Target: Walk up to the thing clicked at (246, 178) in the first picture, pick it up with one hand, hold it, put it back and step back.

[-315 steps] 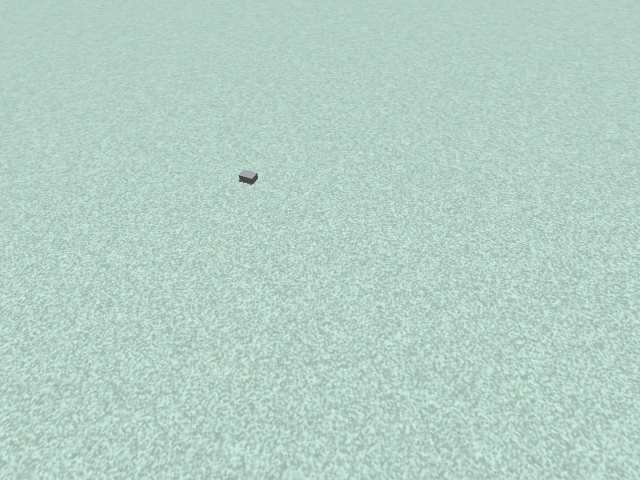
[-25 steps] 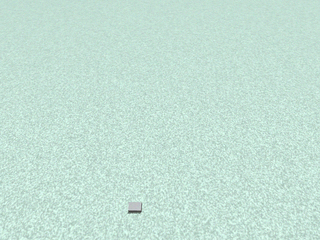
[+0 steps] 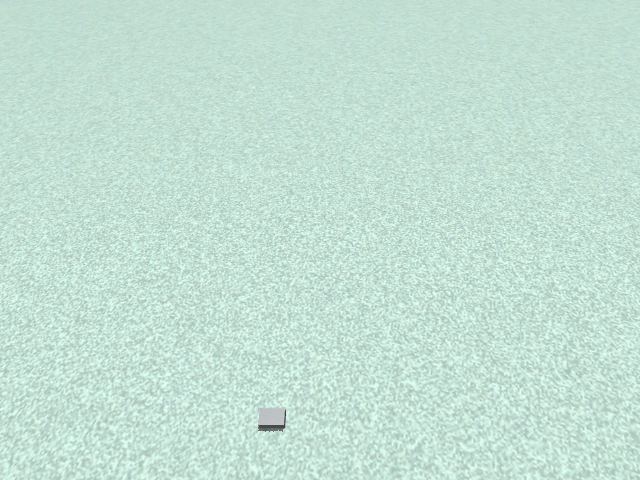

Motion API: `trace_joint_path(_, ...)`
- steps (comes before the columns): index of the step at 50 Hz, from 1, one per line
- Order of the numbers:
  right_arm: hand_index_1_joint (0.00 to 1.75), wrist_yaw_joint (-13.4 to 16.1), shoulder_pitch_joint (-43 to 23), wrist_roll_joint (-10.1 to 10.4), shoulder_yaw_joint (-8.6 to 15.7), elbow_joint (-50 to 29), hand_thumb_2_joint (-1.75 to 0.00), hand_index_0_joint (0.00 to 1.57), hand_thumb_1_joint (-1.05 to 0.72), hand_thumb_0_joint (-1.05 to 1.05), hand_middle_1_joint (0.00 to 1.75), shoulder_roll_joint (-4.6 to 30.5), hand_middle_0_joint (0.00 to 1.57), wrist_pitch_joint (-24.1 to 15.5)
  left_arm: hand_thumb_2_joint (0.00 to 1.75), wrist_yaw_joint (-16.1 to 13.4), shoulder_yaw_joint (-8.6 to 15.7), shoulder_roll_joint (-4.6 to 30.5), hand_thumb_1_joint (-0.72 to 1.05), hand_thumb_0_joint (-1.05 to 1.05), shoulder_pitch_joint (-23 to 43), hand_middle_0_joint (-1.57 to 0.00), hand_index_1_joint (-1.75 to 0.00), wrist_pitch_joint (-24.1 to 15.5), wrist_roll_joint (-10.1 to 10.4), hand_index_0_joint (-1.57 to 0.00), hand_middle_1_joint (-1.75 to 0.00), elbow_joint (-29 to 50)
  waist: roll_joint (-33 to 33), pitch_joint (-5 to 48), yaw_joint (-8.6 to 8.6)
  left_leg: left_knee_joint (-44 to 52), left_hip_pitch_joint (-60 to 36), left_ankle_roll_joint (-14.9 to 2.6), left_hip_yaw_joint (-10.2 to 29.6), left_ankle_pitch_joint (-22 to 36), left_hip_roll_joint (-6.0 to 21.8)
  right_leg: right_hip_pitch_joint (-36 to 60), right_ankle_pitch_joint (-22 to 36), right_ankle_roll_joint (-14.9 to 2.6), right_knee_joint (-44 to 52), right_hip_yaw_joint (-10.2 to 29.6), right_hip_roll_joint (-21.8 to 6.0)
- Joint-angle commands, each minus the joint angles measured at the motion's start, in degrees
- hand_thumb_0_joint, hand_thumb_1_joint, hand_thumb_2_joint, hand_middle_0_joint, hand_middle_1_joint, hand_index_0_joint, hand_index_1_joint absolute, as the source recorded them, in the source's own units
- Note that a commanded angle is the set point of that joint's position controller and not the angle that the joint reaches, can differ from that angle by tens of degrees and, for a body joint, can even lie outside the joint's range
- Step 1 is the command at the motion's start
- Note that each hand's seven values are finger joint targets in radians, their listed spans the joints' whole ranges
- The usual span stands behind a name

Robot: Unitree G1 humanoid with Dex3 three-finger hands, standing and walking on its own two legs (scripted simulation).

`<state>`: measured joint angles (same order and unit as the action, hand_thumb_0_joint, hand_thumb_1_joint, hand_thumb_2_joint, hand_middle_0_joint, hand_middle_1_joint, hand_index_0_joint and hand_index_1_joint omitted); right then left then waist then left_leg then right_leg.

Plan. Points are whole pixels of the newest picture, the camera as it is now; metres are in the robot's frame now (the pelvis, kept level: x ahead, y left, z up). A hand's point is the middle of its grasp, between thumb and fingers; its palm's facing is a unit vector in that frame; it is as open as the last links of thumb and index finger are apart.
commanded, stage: stand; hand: left
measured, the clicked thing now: (272, 418) +0.42 +0.20 -0.77
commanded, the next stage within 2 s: none
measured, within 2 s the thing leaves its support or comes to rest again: neither
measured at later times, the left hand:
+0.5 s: hand out of the picture +0.06 +0.26 -0.16, palm faces -0.01 -0.94 -0.34, open 7.4 cm
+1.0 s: hand out of the picture +0.07 +0.26 -0.15, palm faces -0.02 -0.94 -0.34, open 7.4 cm
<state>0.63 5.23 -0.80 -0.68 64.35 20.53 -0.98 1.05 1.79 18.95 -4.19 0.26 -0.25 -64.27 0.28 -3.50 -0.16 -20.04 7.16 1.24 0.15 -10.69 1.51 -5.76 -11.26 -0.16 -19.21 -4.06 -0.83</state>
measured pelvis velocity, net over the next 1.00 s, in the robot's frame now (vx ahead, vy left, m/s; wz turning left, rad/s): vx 0.00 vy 0.01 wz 0.00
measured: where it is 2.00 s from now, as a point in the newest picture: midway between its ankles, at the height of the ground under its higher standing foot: outside the picture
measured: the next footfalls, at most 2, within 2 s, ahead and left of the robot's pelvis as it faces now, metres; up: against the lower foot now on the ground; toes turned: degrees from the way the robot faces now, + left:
none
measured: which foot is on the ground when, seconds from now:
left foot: down 0.00-1.00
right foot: down 0.00-1.00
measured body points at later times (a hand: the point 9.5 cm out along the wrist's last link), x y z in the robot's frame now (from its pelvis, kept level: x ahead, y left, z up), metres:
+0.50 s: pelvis -0.01 +0.00 +0.00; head +0.01 +0.00 +0.45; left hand +0.06 +0.31 -0.13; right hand +0.07 -0.29 -0.13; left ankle +0.00 +0.13 -0.75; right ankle -0.01 -0.11 -0.75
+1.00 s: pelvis +0.00 +0.01 +0.00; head +0.01 +0.01 +0.45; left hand +0.08 +0.31 -0.13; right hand +0.08 -0.29 -0.13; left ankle +0.00 +0.13 -0.75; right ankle -0.01 -0.11 -0.75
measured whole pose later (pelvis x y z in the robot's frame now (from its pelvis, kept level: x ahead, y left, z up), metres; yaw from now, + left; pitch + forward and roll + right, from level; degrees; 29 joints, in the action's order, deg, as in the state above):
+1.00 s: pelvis +0.00 +0.01 +0.00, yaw +0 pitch -2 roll +0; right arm -0.2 5.5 -0.8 -0.9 65.4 20.0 -0.7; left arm 0.4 0.2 19.7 -5.9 -0.7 -0.5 -65.3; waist 0.3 -2.7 0.0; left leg -17.4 6.3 0.6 -0.3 -9.2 0.7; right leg -5.2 -9.9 0.6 -17.1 -3.6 -1.6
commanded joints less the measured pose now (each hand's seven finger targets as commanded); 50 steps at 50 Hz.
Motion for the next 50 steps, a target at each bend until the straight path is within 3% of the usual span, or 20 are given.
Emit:
trace_joint_path(1, 0.30, 0.19, -2.85, 0.31, 2.25, -3.21, -0.90, 0.20, -0.90, 0.00, 0.30, 11.71, 0.20, -1.03, 0.90, -1.27, 1.68, 12.86, 0.90, 0.00, 2.82, -0.20, -0.30, -1.87, -0.11, -0.20, -0.30, 2.65, -0.33, 7.11, 0.32, 2.84, -1.87, -1.83, 5.01, 14.38, 6.61, 3.41, 13.44, -0.74, 3.22, 6.24, -7.77)
trace_joint_path(7, 0.30, -0.23, -2.74, 0.21, 2.14, -2.76, -0.90, 0.20, -0.90, 0.00, 0.30, 11.64, 0.20, -0.54, 0.90, -1.39, 1.14, 12.88, 0.90, 0.00, 2.56, -0.20, -0.30, -2.10, -0.19, -0.20, -0.30, 1.72, -1.07, 4.71, 0.01, 4.71, -0.53, -1.94, 5.01, 6.52, 6.15, 1.75, 6.30, -0.24, 5.66, 6.39, -7.48)
trace_joint_path(15, 0.30, -0.53, -2.77, 0.16, 2.21, -2.39, -0.90, 0.20, -0.90, 0.00, 0.30, 11.45, 0.20, -0.70, 0.90, -1.31, 0.83, 13.03, 0.90, 0.00, 1.97, -0.20, -0.30, -2.26, -0.18, -0.20, -0.30, 1.27, -0.70, 3.85, 0.31, 5.41, -0.14, -1.92, 5.52, 4.00, 6.05, -0.10, 2.20, -0.28, 5.97, 6.50, -7.42)
trace_joint_path(27, 0.30, -0.36, -2.41, 0.11, 2.18, -1.97, -0.90, 0.20, -0.90, 0.00, 0.30, 11.58, 0.20, -0.87, 0.90, -1.37, 0.55, 13.30, 0.90, 0.00, 0.92, -0.20, -0.30, -2.21, -0.23, -0.20, -0.30, 1.60, 0.51, 6.21, 0.48, 5.12, -0.80, -1.98, 5.50, 8.91, 6.63, 1.93, 7.56, -0.57, 4.42, 6.52, -7.74)
trace_joint_path(37, 0.30, -0.37, -1.66, 0.20, 2.22, -1.84, -0.90, 0.20, -0.90, 0.00, 0.30, 11.78, 0.20, -0.60, 0.90, -1.47, 0.36, 13.33, 0.90, 0.00, 0.36, -0.20, -0.30, -2.23, -0.26, -0.20, -0.30, 1.42, -0.08, 4.72, 0.31, 5.16, 0.00, -2.04, 5.56, 6.84, 6.30, 1.06, 5.20, -0.45, 5.14, 6.63, -7.75)
trace_joint_path(46, 0.30, -0.28, -2.03, 0.19, 2.32, -2.37, -0.90, 0.20, -0.90, 0.00, 0.30, 11.95, 0.20, -0.84, 0.90, -1.52, 0.36, 13.16, 0.90, 0.00, 0.35, -0.20, -0.30, -2.33, -0.39, -0.20, -0.30, 2.03, -0.01, 6.46, 0.35, 4.48, -1.15, -2.18, 5.20, 11.46, 6.64, 2.56, 10.20, -0.51, 4.42, 6.25, -7.98)
trace_joint_path(50, 0.30, -0.24, -2.27, 0.19, 2.29, -2.39, -0.90, 0.20, -0.90, 0.00, 0.30, 11.81, 0.20, -0.78, 0.90, -1.56, 0.47, 13.39, 0.90, 0.00, 0.16, -0.20, -0.30, -2.18, -0.39, -0.20, -0.30, 1.96, -0.30, 5.47, 0.40, 4.98, -1.45, -2.04, 5.38, 9.84, 6.67, 1.56, 8.04, -0.40, 4.49, 5.92, -7.76)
